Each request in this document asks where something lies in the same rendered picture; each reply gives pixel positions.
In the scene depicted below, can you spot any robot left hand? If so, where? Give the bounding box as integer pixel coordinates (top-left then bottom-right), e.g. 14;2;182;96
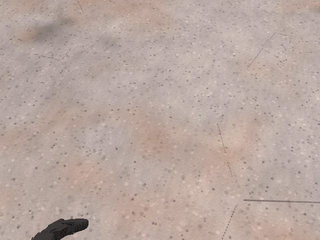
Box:
31;218;89;240

